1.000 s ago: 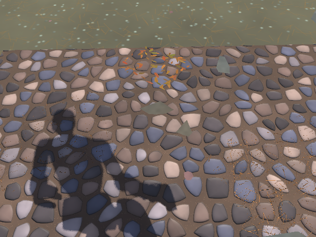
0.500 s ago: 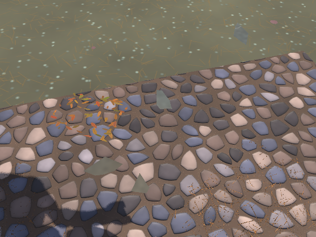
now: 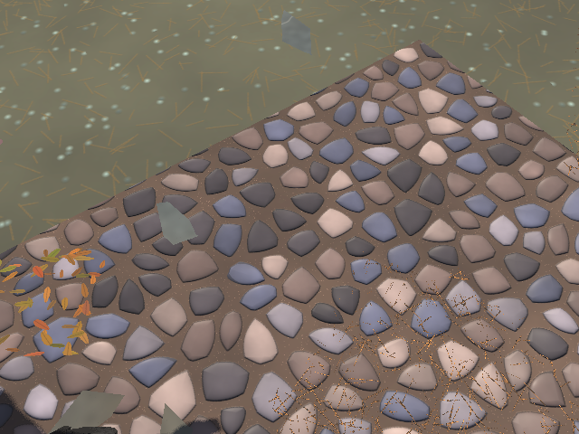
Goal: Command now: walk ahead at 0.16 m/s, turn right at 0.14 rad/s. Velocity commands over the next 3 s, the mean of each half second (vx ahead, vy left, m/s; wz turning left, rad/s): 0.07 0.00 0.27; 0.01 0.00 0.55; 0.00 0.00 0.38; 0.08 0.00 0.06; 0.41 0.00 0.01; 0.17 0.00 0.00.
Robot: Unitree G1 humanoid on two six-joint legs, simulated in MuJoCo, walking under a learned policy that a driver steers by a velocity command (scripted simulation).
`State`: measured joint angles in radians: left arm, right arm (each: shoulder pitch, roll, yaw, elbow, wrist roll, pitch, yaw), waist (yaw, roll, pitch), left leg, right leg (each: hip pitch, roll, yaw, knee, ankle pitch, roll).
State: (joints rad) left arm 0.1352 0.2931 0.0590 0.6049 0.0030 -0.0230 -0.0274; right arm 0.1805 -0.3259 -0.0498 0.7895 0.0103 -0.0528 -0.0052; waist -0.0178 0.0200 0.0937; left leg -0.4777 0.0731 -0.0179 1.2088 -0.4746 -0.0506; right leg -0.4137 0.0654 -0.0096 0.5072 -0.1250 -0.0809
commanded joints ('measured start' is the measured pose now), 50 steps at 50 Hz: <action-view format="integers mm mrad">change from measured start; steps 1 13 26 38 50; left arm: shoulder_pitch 2 2 -77 -67 -31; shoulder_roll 86 130 92 102 123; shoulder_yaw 19 37 45 47 41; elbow -29 102 81 92 94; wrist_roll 23 8 -6 -17 9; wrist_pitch -28 19 29 3 14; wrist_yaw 6 52 69 42 74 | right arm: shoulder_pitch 151 -25 9 -48 -28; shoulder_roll -75 -77 -144 -170 -104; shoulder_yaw -20 -32 -62 -75 -69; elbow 2 -73 -122 -167 -187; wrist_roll -1 1 8 9 19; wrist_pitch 25 69 52 94 107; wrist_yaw -12 -6 -21 -28 -21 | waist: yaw -35 40 12 0 28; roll -80 -106 91 165 -179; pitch -245 -123 -217 -186 -109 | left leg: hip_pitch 49 -19 457 337 -133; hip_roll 46 26 153 91 -82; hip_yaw -25 -2 -284 -439 -56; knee -68 -424 -810 -787 -85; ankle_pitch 98 104 951 667 63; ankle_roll -20 0 282 251 -56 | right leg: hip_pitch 152 292 -203 42 334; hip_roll -278 -365 -54 -12 -298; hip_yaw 174 124 81 97 162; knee -185 -208 570 101 -204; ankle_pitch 609 220 -319 -212 235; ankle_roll -204 -178 154 158 -133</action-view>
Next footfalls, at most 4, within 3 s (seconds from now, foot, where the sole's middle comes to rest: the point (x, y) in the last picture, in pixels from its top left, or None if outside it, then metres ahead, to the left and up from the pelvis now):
0.36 left None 0.12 0.15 -0.77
0.82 right None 0.22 -0.06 -0.77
1.24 left None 0.07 0.16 -0.77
1.62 right None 0.22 -0.02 -0.77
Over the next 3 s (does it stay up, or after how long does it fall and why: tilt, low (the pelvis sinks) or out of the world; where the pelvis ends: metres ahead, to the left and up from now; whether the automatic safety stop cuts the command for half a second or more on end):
stays up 0.43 0.30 0.01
